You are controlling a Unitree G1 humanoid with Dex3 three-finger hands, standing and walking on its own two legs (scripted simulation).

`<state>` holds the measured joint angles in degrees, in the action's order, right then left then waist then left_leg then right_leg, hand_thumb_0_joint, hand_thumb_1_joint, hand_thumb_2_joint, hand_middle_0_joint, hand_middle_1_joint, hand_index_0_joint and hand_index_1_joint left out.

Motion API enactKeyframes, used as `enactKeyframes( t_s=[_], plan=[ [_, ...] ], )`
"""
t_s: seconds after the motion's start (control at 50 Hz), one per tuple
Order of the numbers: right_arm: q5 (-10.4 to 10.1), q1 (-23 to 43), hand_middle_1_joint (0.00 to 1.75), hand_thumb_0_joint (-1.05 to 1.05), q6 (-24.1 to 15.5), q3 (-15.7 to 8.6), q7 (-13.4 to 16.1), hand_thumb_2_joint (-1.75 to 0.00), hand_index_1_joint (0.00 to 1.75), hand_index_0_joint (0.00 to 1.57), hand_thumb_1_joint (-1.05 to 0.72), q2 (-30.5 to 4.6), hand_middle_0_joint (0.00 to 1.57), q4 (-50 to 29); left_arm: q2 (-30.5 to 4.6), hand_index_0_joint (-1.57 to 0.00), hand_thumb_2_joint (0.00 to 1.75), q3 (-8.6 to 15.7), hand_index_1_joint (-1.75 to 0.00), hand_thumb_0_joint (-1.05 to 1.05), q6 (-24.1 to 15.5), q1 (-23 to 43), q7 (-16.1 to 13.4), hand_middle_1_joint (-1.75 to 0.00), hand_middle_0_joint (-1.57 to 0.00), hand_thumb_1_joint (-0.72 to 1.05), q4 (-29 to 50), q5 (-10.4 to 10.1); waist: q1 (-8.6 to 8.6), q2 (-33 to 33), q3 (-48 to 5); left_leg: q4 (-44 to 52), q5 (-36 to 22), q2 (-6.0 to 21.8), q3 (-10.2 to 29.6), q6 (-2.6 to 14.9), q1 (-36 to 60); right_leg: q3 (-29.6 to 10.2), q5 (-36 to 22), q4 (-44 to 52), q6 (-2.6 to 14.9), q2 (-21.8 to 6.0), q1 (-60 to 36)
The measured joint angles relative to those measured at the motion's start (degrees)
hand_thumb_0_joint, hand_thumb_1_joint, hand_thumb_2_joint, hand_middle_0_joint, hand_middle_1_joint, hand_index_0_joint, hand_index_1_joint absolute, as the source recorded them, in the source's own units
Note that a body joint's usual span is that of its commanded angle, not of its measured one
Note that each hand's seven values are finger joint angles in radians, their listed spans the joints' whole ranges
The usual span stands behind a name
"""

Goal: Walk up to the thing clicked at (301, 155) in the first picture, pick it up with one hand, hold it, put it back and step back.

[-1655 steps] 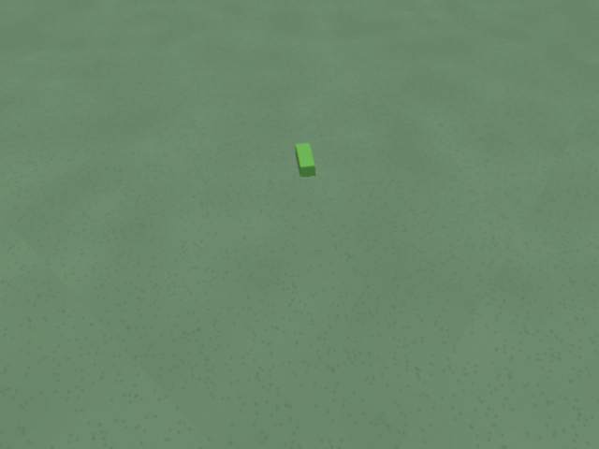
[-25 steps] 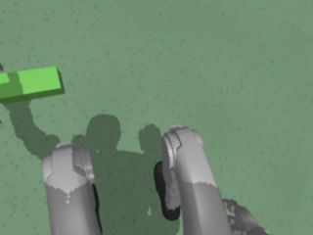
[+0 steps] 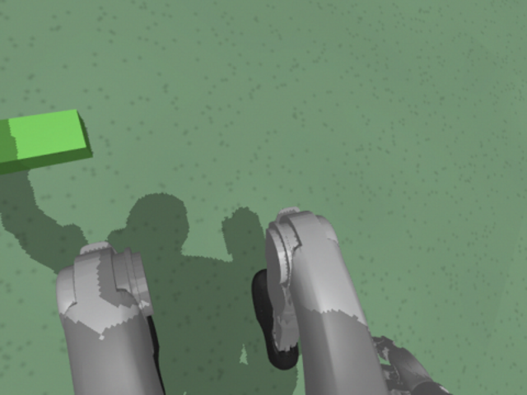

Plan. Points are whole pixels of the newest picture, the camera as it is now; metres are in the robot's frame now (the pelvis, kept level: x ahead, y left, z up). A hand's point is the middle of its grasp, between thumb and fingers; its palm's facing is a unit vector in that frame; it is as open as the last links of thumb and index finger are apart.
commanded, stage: rise first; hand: left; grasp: from above
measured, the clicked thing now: (29, 143) +0.51 +0.31 -0.29
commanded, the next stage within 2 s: approach in 1.26 s
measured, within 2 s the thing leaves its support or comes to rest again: neither
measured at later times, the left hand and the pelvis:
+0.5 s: hand out of the picture +0.45 +0.35 -0.18, palm faces -0.45 -0.12 -0.89, open 14.1 cm; pelvis +0.00 +0.00 -0.01, yaw -1 degrees
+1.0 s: hand out of the picture +0.45 +0.35 -0.17, palm faces -0.45 -0.11 -0.89, open 14.1 cm; pelvis +0.00 +0.00 +0.00, yaw -1 degrees
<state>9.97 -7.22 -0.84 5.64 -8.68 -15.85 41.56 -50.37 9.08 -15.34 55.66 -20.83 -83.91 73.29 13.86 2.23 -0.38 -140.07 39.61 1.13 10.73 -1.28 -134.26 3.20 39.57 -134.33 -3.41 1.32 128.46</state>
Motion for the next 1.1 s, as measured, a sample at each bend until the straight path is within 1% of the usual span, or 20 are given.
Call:
enactKeyframes(
  t_s=[0.18,0.26,0.38,0.5,0.64,0.76,0.82,0.98,1.1],
  plan=[
    [0.2,0.03,0.3,0.0,-0.52,0.88,-0.05,-0.91,0.3,0.21,-0.92,-0.04,0.2,-0.39,-1.4,-0.09,1.01,-0.16,-1.04,0.0,0.24,1.17,0.1,-1.03,-0.1,-0.54,-1.43,0.06,0.78,0.14,0.95,-0.55,-0.17,-0.04,0.31,0.08,-0.39,0.2,-0.25,-0.28,-0.23,0.14,0.22],
    [0.32,-0.14,0.3,0.0,-0.48,1.21,-0.07,-0.91,0.3,0.21,-0.92,-0.17,0.2,-0.42,-1.91,-0.09,1.01,0.29,-1.04,0.0,-0.04,1.25,0.18,-1.02,-0.1,-0.55,-1.51,0.05,1.04,0.19,1.14,-0.78,-0.11,-0.08,0.5,0.06,-0.63,0.35,-0.24,-0.37,-0.22,0.17,0.38],
    [0.5,-0.34,0.3,0.0,-0.36,1.52,-0.14,-0.9,0.3,0.21,-0.92,-0.36,0.2,-0.49,-2.55,-0.09,1.02,0.35,-1.03,0.0,-0.36,1.36,-0.01,-1.01,-0.1,-0.55,-1.99,0.16,1.36,0.29,1.42,-1.02,0.1,-0.18,0.67,-0.07,-0.76,0.48,-0.02,-0.58,-0.06,0.12,0.48],
    [0.76,-0.3,0.3,0.0,-0.23,1.69,-0.23,-0.9,0.3,0.21,-0.92,-0.44,0.2,-0.53,-2.79,-0.09,1.02,1.04,-1.02,0.0,-0.81,0.68,-0.29,-1.0,-0.11,-0.55,-1.44,0.25,1.28,0.39,1.49,-1.29,0.38,-0.15,1.03,-0.19,-0.81,0.71,0.09,-0.66,-0.47,0.23,0.53],
    [0.66,-0.2,0.3,0.0,-0.32,1.34,-0.35,-0.9,0.3,0.21,-0.92,-0.34,0.2,-0.64,-2.12,-0.1,1.02,0.48,-1.01,0.0,-0.53,0.45,-0.41,-0.98,-0.12,-0.55,-0.4,0.25,1.05,0.35,1.19,-1.27,0.38,-0.27,0.93,-0.26,-0.83,0.65,0.21,-0.77,-0.22,0.1,0.53],
    [0.49,0.1,0.3,0.0,-0.35,1.22,-0.34,-0.9,0.3,0.21,-0.92,-0.24,0.2,-0.86,-1.64,-0.1,1.02,0.3,-1.0,0.0,0.04,0.5,-0.16,-0.97,-0.13,-0.55,-0.16,0.12,0.93,0.06,0.86,-1.01,0.25,-0.25,0.86,-0.14,-0.75,0.61,0.09,-0.47,-0.46,0.1,0.41],
    [0.34,0.08,0.3,0.0,-0.29,1.23,-0.28,-0.9,0.3,0.21,-0.91,-0.16,0.2,-0.9,-1.38,-0.11,1.02,-0.2,-1.0,0.0,0.33,0.78,0.0,-0.97,-0.13,-0.55,-0.3,-0.14,0.92,-0.02,0.55,-0.77,0.17,-0.27,0.73,-0.11,-0.67,0.54,0.07,-0.3,-0.36,0.04,0.33],
    [0.2,0.03,0.3,0.0,-0.04,1.62,-0.03,-0.9,0.3,0.21,-0.91,-0.2,0.2,-0.98,-1.56,-0.11,1.02,-1.12,-1.01,0.0,0.31,1.71,0.52,-0.98,-0.13,-0.55,-1.56,-0.14,1.2,-0.16,0.16,-0.33,-0.03,-0.33,0.58,0.04,-0.43,0.5,-0.03,0.14,-0.37,-0.07,-0.02],
    [0.22,-0.22,0.3,0.0,-0.07,1.95,0.16,-0.9,0.3,0.21,-0.91,-0.28,0.2,-1.15,-2.01,-0.11,1.02,-1.18,-1.01,0.0,-0.18,1.82,0.55,-0.98,-0.13,-0.54,-2.43,0.11,1.5,0.08,0.4,-0.35,-0.29,-0.35,0.69,0.11,-0.41,0.61,-0.31,0.25,-0.32,-0.02,-0.14]
  ],
)
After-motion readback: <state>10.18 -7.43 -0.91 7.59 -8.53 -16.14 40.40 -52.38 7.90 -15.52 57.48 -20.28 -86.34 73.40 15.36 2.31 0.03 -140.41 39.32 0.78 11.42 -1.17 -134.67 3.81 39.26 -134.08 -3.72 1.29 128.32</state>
